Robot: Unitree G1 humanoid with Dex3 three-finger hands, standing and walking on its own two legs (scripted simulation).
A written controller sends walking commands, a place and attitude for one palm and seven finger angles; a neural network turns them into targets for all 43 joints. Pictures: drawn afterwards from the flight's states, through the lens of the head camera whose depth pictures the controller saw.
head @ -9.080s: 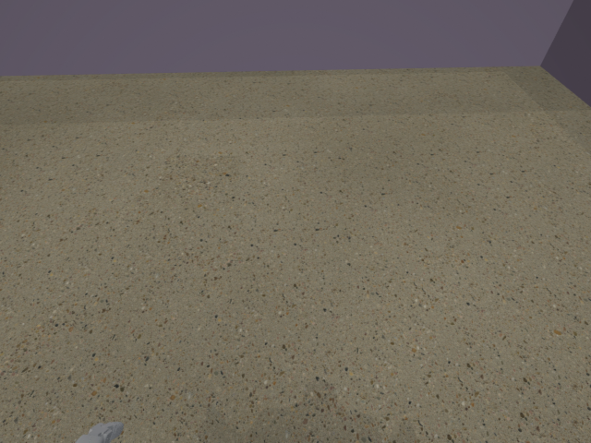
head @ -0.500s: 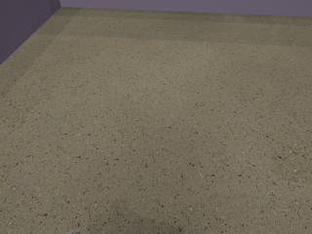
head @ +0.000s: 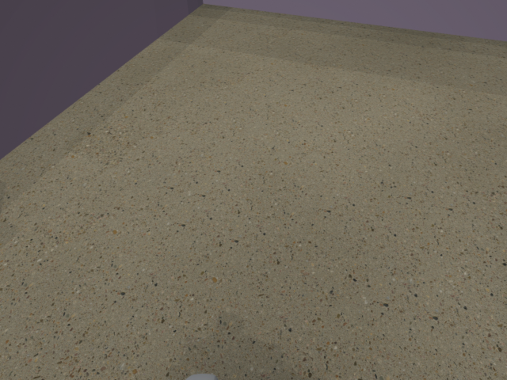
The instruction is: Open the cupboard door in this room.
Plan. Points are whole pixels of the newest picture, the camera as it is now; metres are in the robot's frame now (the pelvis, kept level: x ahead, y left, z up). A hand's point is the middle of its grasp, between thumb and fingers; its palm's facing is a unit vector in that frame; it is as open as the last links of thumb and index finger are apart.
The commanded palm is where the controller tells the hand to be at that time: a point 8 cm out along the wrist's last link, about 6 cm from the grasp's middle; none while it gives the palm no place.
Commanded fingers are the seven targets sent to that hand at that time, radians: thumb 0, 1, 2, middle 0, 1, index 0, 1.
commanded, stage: turn or walk to find it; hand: left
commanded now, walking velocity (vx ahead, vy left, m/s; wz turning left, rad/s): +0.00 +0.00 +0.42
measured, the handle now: out of the picture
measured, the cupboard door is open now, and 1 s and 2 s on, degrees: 0 0 0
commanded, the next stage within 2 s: stand and wait in 1.24 s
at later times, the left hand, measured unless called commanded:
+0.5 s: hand out of the picture +0.01 +0.27 -0.16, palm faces +0.21 -0.95 -0.24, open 7.4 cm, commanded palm none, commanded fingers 0.00 0.90 0.90 -0.20 -0.30 -0.20 -0.30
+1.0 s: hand out of the picture -0.07 +0.19 -0.15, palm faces +0.43 -0.86 -0.27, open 7.4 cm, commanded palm none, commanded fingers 0.00 0.90 0.90 -0.20 -0.30 -0.20 -0.30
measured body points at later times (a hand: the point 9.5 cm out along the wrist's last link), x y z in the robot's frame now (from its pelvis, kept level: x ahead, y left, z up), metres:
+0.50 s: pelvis -0.03 +0.05 +0.00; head -0.01 +0.07 +0.45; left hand +0.00 +0.32 -0.14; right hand +0.07 -0.17 -0.14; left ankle -0.03 +0.13 -0.74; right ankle -0.02 -0.11 -0.68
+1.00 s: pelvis -0.05 -0.01 +0.00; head -0.01 -0.03 +0.45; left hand -0.09 +0.24 -0.13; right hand +0.08 -0.24 -0.16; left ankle -0.14 +0.14 -0.66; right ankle -0.01 -0.09 -0.74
